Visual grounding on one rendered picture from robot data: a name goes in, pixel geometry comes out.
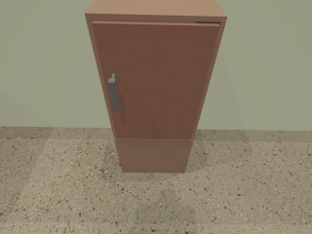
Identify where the cupboard door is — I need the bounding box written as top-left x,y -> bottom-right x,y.
92,20 -> 220,140

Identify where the handle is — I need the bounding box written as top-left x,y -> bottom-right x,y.
107,73 -> 120,110

